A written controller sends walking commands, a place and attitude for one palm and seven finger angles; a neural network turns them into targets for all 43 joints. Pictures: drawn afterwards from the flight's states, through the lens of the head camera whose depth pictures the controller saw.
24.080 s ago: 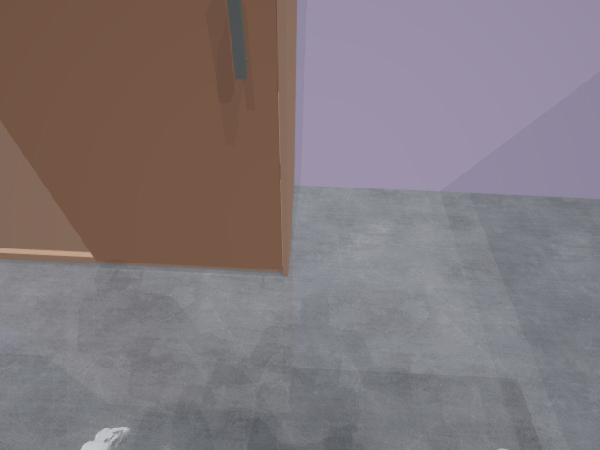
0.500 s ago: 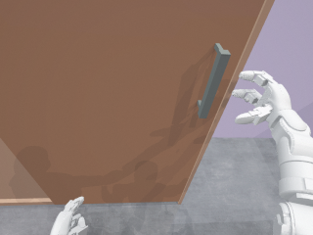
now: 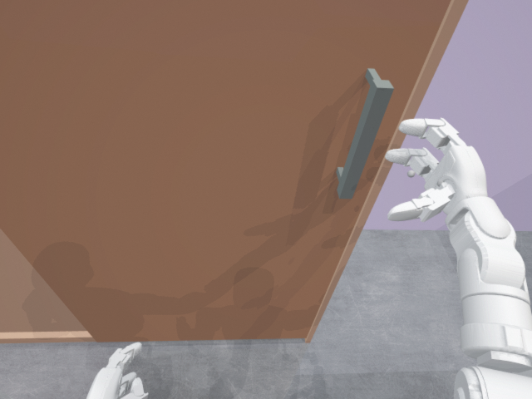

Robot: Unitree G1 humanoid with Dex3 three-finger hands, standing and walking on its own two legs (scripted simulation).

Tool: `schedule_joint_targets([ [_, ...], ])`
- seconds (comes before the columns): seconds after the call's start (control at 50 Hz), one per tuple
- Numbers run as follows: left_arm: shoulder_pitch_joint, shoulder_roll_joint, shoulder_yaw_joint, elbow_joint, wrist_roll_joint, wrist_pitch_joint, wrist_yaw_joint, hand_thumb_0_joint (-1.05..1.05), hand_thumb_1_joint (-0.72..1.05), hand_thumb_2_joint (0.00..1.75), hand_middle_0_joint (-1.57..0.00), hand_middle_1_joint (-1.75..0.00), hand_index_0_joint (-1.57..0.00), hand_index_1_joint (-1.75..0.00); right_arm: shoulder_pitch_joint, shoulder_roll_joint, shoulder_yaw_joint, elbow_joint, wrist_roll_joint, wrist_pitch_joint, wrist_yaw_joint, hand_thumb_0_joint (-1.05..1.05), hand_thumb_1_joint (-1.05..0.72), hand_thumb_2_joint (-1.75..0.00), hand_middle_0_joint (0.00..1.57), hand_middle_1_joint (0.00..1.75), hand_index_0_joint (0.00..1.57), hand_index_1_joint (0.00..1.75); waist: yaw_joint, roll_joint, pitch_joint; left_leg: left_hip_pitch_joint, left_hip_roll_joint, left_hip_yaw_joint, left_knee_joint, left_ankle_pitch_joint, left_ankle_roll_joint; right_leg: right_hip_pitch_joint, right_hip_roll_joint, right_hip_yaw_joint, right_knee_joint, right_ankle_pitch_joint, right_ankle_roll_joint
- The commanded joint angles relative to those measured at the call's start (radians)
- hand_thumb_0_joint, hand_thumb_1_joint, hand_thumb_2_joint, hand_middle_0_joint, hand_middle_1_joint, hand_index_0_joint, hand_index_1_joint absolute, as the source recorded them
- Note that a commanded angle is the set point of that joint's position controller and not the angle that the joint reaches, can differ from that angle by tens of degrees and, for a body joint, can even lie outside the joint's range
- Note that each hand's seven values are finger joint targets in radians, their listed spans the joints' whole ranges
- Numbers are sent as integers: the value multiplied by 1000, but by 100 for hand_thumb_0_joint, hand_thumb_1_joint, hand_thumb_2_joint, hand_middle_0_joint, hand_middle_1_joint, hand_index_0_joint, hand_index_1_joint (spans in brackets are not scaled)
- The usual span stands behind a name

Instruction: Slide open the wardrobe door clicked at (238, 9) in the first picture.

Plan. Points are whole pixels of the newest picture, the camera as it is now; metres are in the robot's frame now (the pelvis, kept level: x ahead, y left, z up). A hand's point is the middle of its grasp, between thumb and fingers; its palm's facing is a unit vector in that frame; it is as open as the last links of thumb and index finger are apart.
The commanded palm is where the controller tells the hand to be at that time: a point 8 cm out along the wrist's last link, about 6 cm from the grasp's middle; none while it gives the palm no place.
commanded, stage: move the hooked fingers beside the handle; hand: right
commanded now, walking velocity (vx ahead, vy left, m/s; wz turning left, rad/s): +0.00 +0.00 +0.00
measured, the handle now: (357, 138) +0.46 -0.09 +0.19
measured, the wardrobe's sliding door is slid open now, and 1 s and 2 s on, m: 0.00 0.00 0.00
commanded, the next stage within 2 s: feel for the door with the fingertips in 1.60 s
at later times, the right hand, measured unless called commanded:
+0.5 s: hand (420, 167) +0.39 -0.17 +0.20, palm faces -0.04 +1.00 -0.03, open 14.0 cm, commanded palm +0.36 -0.22 +0.20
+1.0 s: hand (411, 163) +0.40 -0.16 +0.20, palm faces -0.06 +1.00 -0.04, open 14.0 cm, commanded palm +0.38 -0.22 +0.20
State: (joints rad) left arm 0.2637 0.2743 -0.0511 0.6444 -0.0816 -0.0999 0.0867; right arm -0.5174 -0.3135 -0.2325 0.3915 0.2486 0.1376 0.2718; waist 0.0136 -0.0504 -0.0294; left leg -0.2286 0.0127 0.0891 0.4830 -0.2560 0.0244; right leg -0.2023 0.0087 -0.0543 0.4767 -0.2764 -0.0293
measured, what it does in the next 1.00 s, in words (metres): stands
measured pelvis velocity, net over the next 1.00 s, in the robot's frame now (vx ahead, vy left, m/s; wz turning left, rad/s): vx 0.00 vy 0.00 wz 0.00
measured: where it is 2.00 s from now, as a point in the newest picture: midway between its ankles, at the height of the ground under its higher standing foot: outside the picture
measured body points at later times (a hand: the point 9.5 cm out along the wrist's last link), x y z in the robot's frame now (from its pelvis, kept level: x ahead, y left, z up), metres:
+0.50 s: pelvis +0.00 +0.00 +0.00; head -0.01 +0.02 +0.45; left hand +0.16 +0.24 -0.09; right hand +0.39 -0.23 +0.20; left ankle +0.00 +0.10 -0.74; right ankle -0.01 -0.10 -0.74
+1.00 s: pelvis +0.00 +0.00 +0.00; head -0.01 +0.02 +0.45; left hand +0.15 +0.25 -0.10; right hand +0.39 -0.21 +0.21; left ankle +0.00 +0.10 -0.74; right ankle -0.01 -0.10 -0.74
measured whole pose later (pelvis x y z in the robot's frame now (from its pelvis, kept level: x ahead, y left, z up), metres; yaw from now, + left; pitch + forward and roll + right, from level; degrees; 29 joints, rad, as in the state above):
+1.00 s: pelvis +0.00 +0.00 +0.00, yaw +0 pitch +0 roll +0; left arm 0.23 0.26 -0.06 0.64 -0.08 -0.10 0.09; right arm -0.57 -0.34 -0.23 0.42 0.22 0.16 0.22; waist 0.02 -0.04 -0.02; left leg -0.22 0.01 0.09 0.48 -0.25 0.03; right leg -0.20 0.01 -0.05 0.47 -0.27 -0.02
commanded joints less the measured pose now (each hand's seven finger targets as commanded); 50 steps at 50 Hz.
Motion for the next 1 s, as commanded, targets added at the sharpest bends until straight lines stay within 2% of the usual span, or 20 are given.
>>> schedule_joint_targets([
  [0.0, -105, 121, 34, -130, 2, -51, 8, 0, 90, 90, -20, -30, -20, -30, -505, -357, -164, -160, -10, -70, -51, 0, 50, -30, 30, 120, 30, 120, -14, 49, -251, 86, 18, -64, -58, 276, 8, 95, -23, 75, -53, 249, -18],
  [0.04, -110, 119, 30, -129, -6, -39, 9, 0, 90, 90, -20, -30, -20, -30, -440, -304, -120, -40, -25, -6, -52, 0, 50, -30, 30, 120, 30, 120, -11, 23, -132, 37, 22, -63, -71, 220, 8, 34, -22, 68, -72, 183, -13],
  [0.08, -100, 124, 31, -132, -13, -28, 6, 0, 90, 90, -20, -30, -20, -30, -414, -240, -51, 35, -30, 44, -35, 0, 50, -30, 30, 120, 30, 120, 1, 11, -91, -4, 22, -57, -74, 178, 10, 12, -23, 74, -76, 150, -8],
  [0.14, -110, 122, 42, -170, -12, -35, 0, 0, 90, 90, -20, -30, -20, -30, -454, -171, 2, -87, -9, 37, 0, 0, 50, -30, 30, 120, 30, 120, 8, 22, -235, 36, 21, -51, -45, 277, 15, 97, -25, 78, -45, 254, -12],
  [0.2, -123, 116, 43, -186, -4, -53, 1, 0, 90, 90, -20, -30, -20, -30, -514, -209, -31, -270, 24, -37, 13, 0, 50, -30, 30, 120, 30, 120, 6, 75, -374, 96, 17, -54, -28, 349, 12, 171, -29, 87, -22, 336, -14],
  [0.24, -136, 106, 38, -187, 1, -68, 1, 0, 90, 90, -20, -30, -20, -30, -577, -223, -54, -373, 32, -79, -2, 0, 50, -30, 30, 120, 30, 120, 1, 33, -422, 101, 15, -55, -19, 360, 13, 220, -25, 96, -18, 368, -10],
  [0.3, -130, 112, 38, -156, 5, -64, 0, 0, 90, 90, -20, -30, -20, -30, -487, -292, -121, -309, 12, -70, -42, 0, 50, -30, 30, 120, 30, 120, -22, 48, -342, 94, 15, -55, -34, 333, 11, 173, -29, 89, -33, 344, -8],
  [0.34, -131, 111, 31, -134, -3, -50, 3, 0, 90, 90, -20, -30, -20, -30, -481, -265, -98, -197, -7, -23, -62, 0, 50, -30, 30, 120, 30, 120, -6, 47, -203, 48, 16, -53, -55, 270, 9, 98, -24, 77, -55, 251, -8],
  [0.38, -135, 110, 29, -137, -6, -37, 2, 0, 90, 90, -20, -30, -20, -30, -438, -223, -61, -124, -22, 27, -70, 0, 50, -30, 30, 120, 30, 120, -6, 11, -135, 13, 20, -53, -64, 214, 11, 63, -23, 75, -67, 196, -6],
  [0.4, -129, 120, 35, -137, -7, -27, 1, 0, 90, 90, -20, -30, -20, -30, -393, -256, -88, -87, -30, 47, -73, 0, 50, -30, 30, 120, 30, 120, -18, 45, -140, 26, 20, -54, -66, 214, 12, 54, -25, 76, -66, 201, -8],
  [0.46, -133, 118, 35, -164, -6, -20, 2, 0, 90, 90, -20, -30, -20, -30, -426, -239, -68, -122, -18, 59, -51, 0, 50, -30, 30, 120, 30, 120, -9, 60, -215, 60, 23, -55, -52, 262, 12, 69, -21, 77, -55, 230, -9],
  [0.52, -150, 110, 36, -195, -3, -31, 2, 0, 90, 90, -20, -30, -20, -30, -470, -259, -85, -286, 6, -6, -19, 0, 50, -30, 30, 120, 30, 120, -11, 45, -357, 135, 24, -64, -33, 366, 11, 140, -18, 71, -33, 321, -15],
  [0.58, -156, 99, 30, -192, 1, -53, 4, 0, 90, 90, -20, -30, -20, -30, -531, -257, -81, -382, 20, -64, -6, 0, 50, -30, 30, 120, 30, 120, -6, 11, -401, 137, 20, -61, -25, 388, 12, 197, -18, 81, -24, 365, -13],
  [0.62, -156, 101, 31, -174, -2, -57, 5, 0, 90, 90, -20, -30, -20, -30, -499, -247, -73, -354, 18, -60, -7, 0, 50, -30, 30, 120, 30, 120, -2, -5, -338, 97, 18, -59, -36, 371, 12, 194, -23, 80, -26, 358, -13],
  [0.68, -148, 107, 27, -141, -10, -49, 8, 0, 90, 90, -20, -30, -20, -30, -447, -173, -18, -174, 12, 11, -17, 0, 50, -30, 30, 120, 30, 120, 9, 15, -163, 4, 15, -48, -64, 235, 10, 106, -24, 83, -52, 211, -8],
  [0.74, -134, 124, 32, -130, -15, -28, 10, 0, 90, 90, -20, -30, -20, -30, -427, -192, -21, -59, -2, 80, -34, 0, 50, -30, 30, 120, 30, 120, 10, 67, -102, -25, 20, -50, -77, 155, 6, 38, -22, 89, -64, 137, -11],
  [0.8, -127, 129, 39, -142, -8, -17, 9, 0, 90, 90, -20, -30, -20, -30, -461, -252, -61, -76, -11, 71, -52, 0, 50, -30, 30, 120, 30, 120, 2, 103, -188, 15, 23, -58, -70, 158, 6, 47, -22, 86, -52, 153, -14],
  [0.86, -140, 107, 32, -172, 0, -37, 10, 0, 90, 90, -20, -30, -20, -30, -645, -279, -74, -264, -9, -26, -58, 0, 50, -30, 30, 120, 30, 120, 6, 26, -364, 93, 24, -69, -42, 249, 12, 139, -13, 91, -36, 240, -18],
  [0.92, -133, 102, 29, -167, 7, -52, 11, 0, 90, 90, -20, -30, -20, -30, -681, -328, -109, -347, -8, -111, -59, 0, 50, -30, 30, 120, 30, 120, 4, -28, -453, 145, 20, -71, -29, 334, 13, 206, -17, 92, -30, 333, -14],
  [0.98, -120, 103, 25, -136, -1, -53, 12, 0, 90, 90, -20, -30, -20, -30, -582, -264, -78, -154, -3, -80, -42, 0, 50, -30, 30, 120, 30, 120, 7, 1, -310, 96, 14, -63, -50, 309, 11, 145, -20, 80, -44, 283, -13],
])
